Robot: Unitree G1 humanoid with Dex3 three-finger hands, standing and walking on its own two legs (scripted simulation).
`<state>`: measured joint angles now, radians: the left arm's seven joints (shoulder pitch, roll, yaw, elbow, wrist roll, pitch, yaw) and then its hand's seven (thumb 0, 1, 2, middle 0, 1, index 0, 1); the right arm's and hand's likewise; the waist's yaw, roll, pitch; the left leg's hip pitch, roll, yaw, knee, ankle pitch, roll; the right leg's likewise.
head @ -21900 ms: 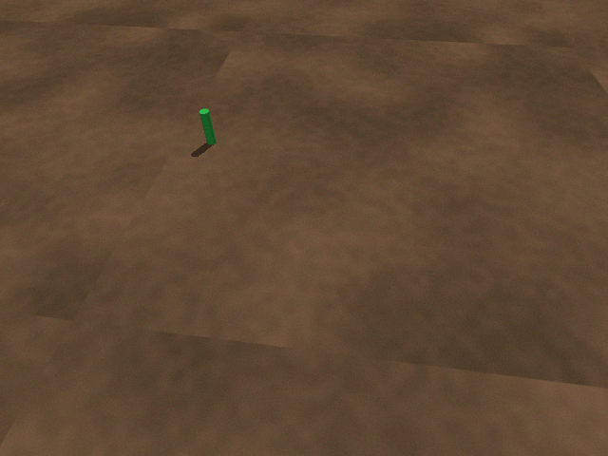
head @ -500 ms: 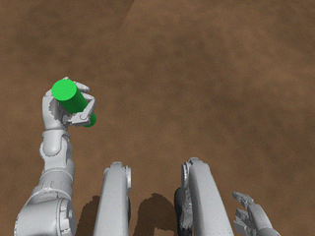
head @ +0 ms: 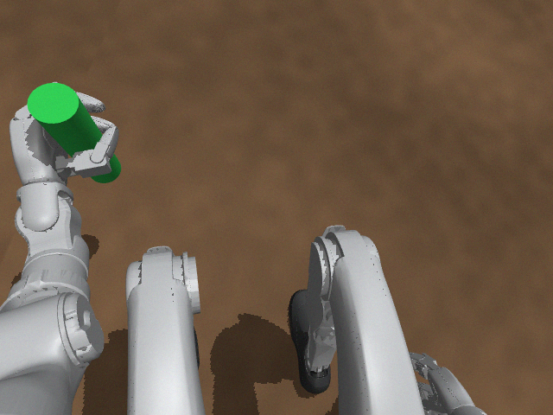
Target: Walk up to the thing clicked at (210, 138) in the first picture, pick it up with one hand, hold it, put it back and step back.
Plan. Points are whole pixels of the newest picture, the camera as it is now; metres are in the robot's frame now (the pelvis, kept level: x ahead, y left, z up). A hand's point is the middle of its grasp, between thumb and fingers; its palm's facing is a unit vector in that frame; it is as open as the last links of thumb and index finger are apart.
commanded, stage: crouch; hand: left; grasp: from the side
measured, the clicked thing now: (84, 142) +0.48 +0.23 -0.06
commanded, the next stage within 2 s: lower in 0.50 s
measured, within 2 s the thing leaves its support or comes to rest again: rests again in 1.98 s
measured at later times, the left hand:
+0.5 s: hand (105, 152) +0.49 +0.22 -0.12, palm faces +0.13 -0.99 -0.01, open 6.4 cm
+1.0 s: hand (117, 163) +0.50 +0.22 -0.18, palm faces +0.17 -0.99 +0.01, open 6.4 cm
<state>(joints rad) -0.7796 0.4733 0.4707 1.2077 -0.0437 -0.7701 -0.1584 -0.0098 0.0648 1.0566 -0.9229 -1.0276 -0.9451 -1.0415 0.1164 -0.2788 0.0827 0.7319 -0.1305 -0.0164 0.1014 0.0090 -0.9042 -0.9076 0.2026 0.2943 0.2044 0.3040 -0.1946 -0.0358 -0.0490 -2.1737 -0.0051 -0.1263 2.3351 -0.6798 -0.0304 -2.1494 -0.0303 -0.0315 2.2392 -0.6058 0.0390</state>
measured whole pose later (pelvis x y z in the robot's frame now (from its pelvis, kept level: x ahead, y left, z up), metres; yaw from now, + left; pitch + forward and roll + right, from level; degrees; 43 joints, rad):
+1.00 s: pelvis +0.00 +0.01 -0.06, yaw -6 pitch +20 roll -13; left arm -0.79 0.72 0.51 1.38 -0.04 -0.92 -0.08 -0.01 0.06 1.06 -0.93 -1.02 -0.95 -1.03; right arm -0.02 -0.35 0.34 0.63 -0.26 0.03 0.15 0.00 -0.91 -0.91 0.20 0.29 0.21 0.30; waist -0.30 -0.16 0.20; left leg -2.25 -0.02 -0.27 2.58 -0.71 -0.03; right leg -2.16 0.01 -0.13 2.37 -0.58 0.07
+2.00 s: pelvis -0.01 +0.03 -0.06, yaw -11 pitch +16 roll -19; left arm -0.83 0.90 0.44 1.54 0.00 -1.05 0.04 -0.01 0.06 1.06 -0.93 -1.02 -0.95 -1.03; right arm -0.14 -0.36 0.53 0.56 -0.35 0.06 0.15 0.00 -0.88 -0.90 0.21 0.30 0.21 0.30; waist -0.33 -0.26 0.30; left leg -2.21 -0.02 -0.37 2.63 -0.73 -0.01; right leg -2.08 0.04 -0.22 2.33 -0.57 0.09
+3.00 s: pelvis -0.01 +0.03 -0.04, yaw -9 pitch +21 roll -17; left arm -0.76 0.89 0.48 1.23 -0.02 -0.77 -0.17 -0.01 -0.45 0.07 -0.09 -0.05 -0.09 -0.05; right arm 0.00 -0.35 0.35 0.58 -0.21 0.10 0.11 0.00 -0.89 -0.90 0.21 0.30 0.21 0.31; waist -0.24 -0.15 0.15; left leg -2.24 0.00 -0.28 2.55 -0.70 0.03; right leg -2.11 0.01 -0.16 2.29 -0.58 0.06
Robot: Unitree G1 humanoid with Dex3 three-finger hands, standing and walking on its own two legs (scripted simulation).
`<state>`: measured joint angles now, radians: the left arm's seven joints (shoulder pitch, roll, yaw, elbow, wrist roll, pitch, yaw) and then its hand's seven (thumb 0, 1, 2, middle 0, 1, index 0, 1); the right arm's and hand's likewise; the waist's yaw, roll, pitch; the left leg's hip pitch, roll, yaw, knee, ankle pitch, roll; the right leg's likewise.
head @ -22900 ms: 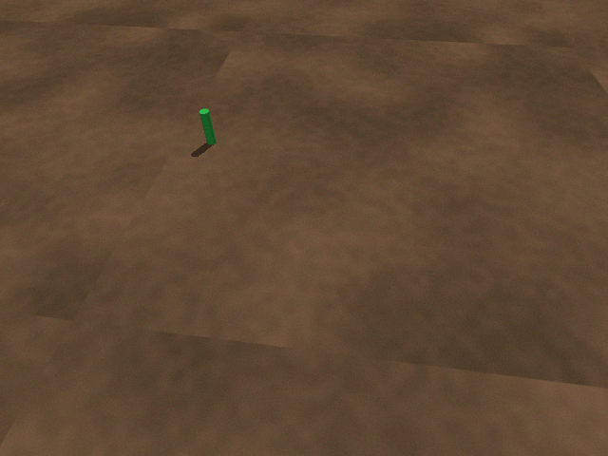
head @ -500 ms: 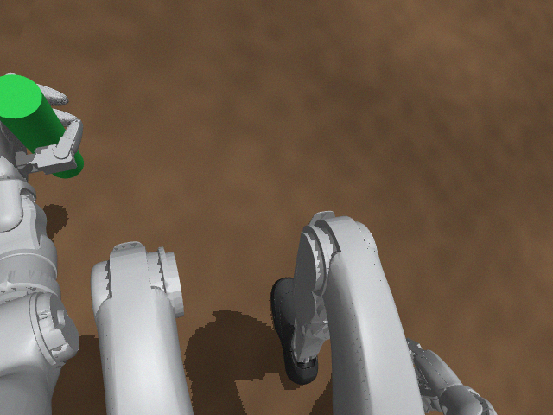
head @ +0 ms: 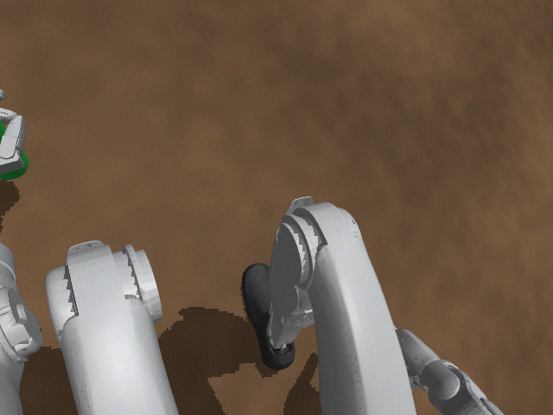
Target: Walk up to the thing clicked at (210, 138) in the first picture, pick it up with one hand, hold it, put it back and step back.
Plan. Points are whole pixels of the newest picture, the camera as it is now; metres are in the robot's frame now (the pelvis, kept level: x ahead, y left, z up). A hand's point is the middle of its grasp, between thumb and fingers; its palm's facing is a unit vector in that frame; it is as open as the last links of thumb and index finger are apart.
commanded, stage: lower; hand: left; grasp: from the side
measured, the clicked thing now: out of the picture +0.47 +0.27 -0.14
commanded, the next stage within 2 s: loosen in 0.84 s
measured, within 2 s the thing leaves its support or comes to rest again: rests again in 0.98 s
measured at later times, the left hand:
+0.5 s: hand (5, 135) +0.48 +0.26 -0.16, palm faces +0.27 -0.96 -0.01, open 6.4 cm
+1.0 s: hand (12, 138) +0.48 +0.25 -0.18, palm faces +0.26 -0.97 -0.01, open 6.4 cm
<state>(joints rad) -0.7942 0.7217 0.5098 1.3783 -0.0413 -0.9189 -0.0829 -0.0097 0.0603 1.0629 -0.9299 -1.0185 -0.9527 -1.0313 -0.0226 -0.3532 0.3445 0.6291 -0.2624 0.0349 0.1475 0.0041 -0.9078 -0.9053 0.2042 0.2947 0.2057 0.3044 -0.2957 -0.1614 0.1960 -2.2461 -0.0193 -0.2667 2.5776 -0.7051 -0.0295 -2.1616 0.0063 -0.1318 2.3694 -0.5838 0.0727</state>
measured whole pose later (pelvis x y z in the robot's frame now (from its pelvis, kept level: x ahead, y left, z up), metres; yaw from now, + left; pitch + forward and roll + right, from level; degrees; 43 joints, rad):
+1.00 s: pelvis -0.01 +0.02 +0.00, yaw -4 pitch +16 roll -19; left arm -0.83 0.90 0.44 1.54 0.00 -1.05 0.04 -0.01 0.06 1.06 -0.93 -1.02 -0.95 -1.03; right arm -0.14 -0.36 0.53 0.56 -0.35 0.06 0.15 0.00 -0.88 -0.90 0.21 0.30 0.21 0.30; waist -0.33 -0.26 0.30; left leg -2.21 -0.02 -0.37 2.63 -0.73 -0.01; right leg -2.08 0.04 -0.22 2.33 -0.57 0.09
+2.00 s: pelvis -0.01 +0.02 +0.02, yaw -2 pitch +21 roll -17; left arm -0.76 0.89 0.48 1.23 -0.02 -0.77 -0.17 -0.01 -0.45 0.07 -0.09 -0.05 -0.09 -0.05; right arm 0.00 -0.35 0.35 0.58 -0.21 0.10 0.11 0.00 -0.89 -0.90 0.21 0.30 0.21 0.31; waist -0.24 -0.15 0.15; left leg -2.24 0.00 -0.28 2.55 -0.70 0.03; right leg -2.11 0.01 -0.16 2.29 -0.58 0.06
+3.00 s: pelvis +0.07 -0.01 +0.35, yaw +10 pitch +21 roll -3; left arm 0.13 0.29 0.10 0.32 0.00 0.15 0.14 -0.01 -0.58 0.03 -0.06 -0.05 -0.06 -0.05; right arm 0.20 -0.23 0.01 0.52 0.05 0.02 -0.12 0.01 -0.90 -0.90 0.20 0.30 0.21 0.31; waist -0.06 0.01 -0.16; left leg -1.11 0.05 -0.06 1.34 -0.59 -0.03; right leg -1.10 -0.02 -0.05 1.28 -0.54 0.02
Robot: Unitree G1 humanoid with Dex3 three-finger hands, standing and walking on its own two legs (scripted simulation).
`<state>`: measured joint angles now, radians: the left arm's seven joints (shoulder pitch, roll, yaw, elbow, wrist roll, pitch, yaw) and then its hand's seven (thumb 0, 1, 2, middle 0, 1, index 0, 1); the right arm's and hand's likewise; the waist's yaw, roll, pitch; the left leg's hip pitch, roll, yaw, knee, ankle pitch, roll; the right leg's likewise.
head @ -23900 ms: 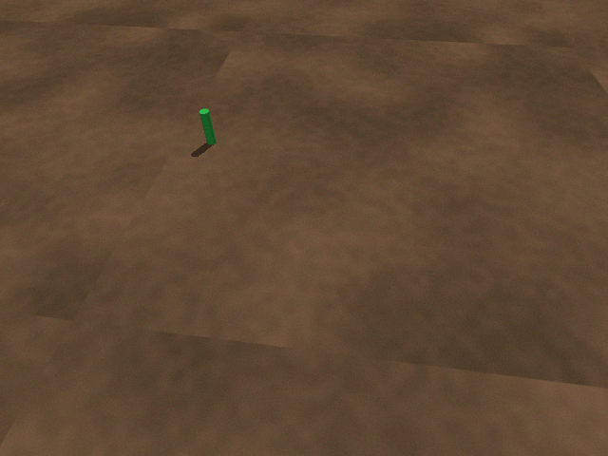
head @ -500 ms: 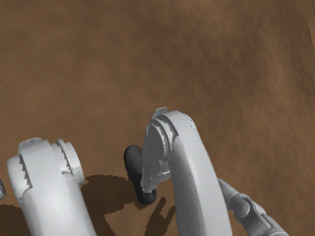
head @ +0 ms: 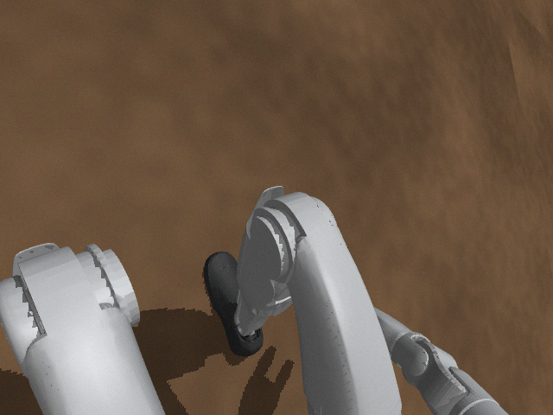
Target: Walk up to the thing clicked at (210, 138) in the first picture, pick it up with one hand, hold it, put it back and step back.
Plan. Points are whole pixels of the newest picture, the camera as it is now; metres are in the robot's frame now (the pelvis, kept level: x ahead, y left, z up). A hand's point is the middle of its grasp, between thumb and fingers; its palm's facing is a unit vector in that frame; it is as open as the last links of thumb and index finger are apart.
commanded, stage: loosen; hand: left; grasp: from the side
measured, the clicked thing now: out of the picture +0.47 +0.29 -0.19
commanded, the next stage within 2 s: open in 0.04 s
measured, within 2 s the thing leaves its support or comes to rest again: neither
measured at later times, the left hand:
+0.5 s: hand out of the picture +0.47 +0.28 -0.17, palm faces +0.34 -0.94 +0.01, open 12.0 cm
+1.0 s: hand out of the picture +0.45 +0.36 -0.09, palm faces +0.31 -0.94 -0.12, open 17.0 cm
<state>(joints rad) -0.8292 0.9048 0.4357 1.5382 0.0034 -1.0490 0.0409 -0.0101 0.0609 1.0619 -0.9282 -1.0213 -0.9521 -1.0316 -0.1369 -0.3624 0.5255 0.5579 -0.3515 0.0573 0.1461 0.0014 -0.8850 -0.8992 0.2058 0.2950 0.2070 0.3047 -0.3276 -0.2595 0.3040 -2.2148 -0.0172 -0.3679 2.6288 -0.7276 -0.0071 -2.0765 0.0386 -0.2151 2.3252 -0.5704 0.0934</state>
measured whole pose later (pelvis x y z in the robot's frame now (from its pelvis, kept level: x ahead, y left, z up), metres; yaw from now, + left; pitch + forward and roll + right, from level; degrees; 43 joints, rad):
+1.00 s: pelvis +0.00 +0.00 +0.02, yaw +2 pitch +21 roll -17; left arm -0.76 0.89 0.48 1.23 -0.02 -0.77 -0.17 -0.01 -0.45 0.07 -0.09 -0.05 -0.09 -0.05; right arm 0.00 -0.35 0.35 0.58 -0.21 0.10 0.11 0.00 -0.89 -0.90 0.21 0.30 0.21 0.31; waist -0.24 -0.15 0.15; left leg -2.24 0.00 -0.28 2.55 -0.70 0.03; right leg -2.11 0.01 -0.16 2.29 -0.58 0.06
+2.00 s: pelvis +0.08 -0.02 +0.35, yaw +14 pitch +21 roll -3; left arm 0.13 0.29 0.10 0.32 0.00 0.15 0.14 -0.01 -0.58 0.03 -0.06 -0.05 -0.06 -0.05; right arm 0.20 -0.23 0.01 0.52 0.05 0.02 -0.12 0.01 -0.90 -0.90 0.20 0.30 0.21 0.31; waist -0.06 0.01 -0.16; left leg -1.11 0.05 -0.06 1.34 -0.59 -0.03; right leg -1.10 -0.02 -0.05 1.28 -0.54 0.02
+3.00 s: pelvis +0.10 -0.01 +0.42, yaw +15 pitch +7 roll -2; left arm 0.46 0.20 -0.01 0.00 -0.01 0.27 0.14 -0.01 -0.57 0.03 -0.05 -0.05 -0.05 -0.04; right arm 0.29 -0.20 0.02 0.51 0.02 -0.12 -0.18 0.02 -0.89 -0.90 0.21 0.30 0.21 0.31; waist -0.03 0.03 -0.10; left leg -0.61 0.05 -0.04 0.97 -0.48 -0.02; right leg -0.60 -0.02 -0.05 0.91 -0.43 0.02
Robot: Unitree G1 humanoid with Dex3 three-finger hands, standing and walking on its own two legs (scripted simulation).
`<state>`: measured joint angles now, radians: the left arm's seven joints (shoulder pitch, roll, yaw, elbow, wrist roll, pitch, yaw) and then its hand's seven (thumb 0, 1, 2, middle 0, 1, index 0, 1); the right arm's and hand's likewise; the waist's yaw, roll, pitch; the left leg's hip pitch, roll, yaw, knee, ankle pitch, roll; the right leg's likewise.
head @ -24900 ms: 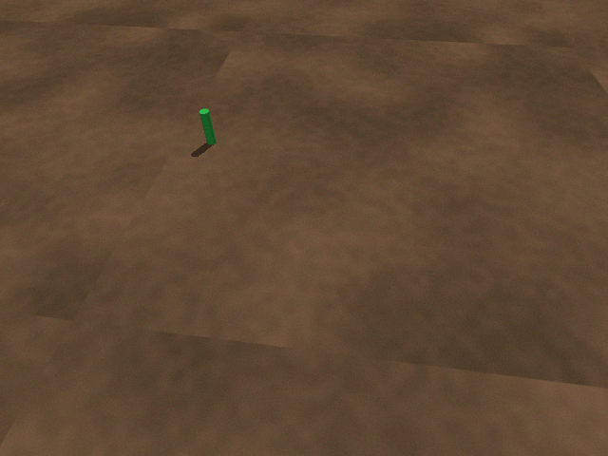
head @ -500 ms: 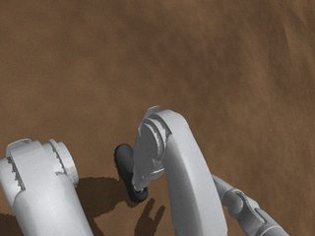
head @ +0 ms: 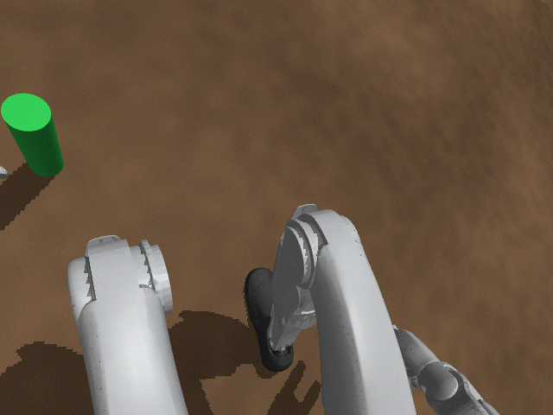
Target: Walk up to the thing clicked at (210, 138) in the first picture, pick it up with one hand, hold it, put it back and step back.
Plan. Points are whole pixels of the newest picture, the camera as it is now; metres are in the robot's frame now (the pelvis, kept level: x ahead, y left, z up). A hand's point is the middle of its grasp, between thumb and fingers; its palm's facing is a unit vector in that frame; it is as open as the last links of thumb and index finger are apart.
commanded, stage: home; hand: left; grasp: from the side
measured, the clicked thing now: (38, 141) +0.48 +0.27 -0.22
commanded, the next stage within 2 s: none
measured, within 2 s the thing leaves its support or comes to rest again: neither
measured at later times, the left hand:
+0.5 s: hand out of the picture +0.33 +0.35 +0.03, palm faces +0.23 -0.86 -0.45, open 17.4 cm
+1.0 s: hand out of the picture +0.27 +0.24 +0.23, palm faces +0.29 -0.89 -0.35, open 17.6 cm
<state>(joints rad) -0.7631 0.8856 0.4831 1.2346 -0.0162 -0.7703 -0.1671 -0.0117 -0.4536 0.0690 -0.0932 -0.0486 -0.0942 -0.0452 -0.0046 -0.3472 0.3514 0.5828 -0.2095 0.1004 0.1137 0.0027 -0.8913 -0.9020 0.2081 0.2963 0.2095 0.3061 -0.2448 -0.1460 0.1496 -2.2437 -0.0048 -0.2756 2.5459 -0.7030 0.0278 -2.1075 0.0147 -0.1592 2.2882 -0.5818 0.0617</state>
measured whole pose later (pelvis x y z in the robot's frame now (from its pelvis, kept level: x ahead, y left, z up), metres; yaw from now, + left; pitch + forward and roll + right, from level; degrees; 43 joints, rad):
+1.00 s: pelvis +0.08 -0.02 +0.33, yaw +12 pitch +21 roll -3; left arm 0.13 0.29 0.10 0.32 0.00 0.15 0.14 -0.01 -0.58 0.03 -0.06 -0.05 -0.06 -0.05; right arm 0.20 -0.23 0.01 0.52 0.05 0.02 -0.12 0.01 -0.90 -0.90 0.20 0.30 0.21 0.31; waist -0.06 0.01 -0.16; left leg -1.11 0.05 -0.06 1.34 -0.59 -0.03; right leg -1.10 -0.02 -0.05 1.28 -0.54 0.02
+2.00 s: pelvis +0.10 -0.02 +0.41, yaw +13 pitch +7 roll -2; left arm 0.46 0.20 -0.01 0.00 -0.01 0.27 0.14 -0.01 -0.57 0.03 -0.05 -0.05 -0.05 -0.04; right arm 0.29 -0.20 0.02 0.51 0.02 -0.12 -0.18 0.02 -0.89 -0.90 0.21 0.30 0.21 0.31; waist -0.03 0.03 -0.10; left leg -0.61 0.05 -0.04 0.97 -0.48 -0.02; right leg -0.60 -0.02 -0.05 0.91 -0.43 0.02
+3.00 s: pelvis +0.10 -0.01 +0.41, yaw +13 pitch +7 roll -2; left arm 0.46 0.20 -0.01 0.00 0.00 0.27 0.13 -0.01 -0.56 0.04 -0.05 -0.05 -0.05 -0.05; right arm 0.28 -0.19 0.03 0.52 0.01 -0.15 -0.18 0.02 -0.90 -0.90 0.21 0.30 0.21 0.31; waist -0.02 0.03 -0.10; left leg -0.60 0.04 -0.04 0.97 -0.48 -0.02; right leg -0.59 -0.02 -0.04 0.90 -0.43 0.03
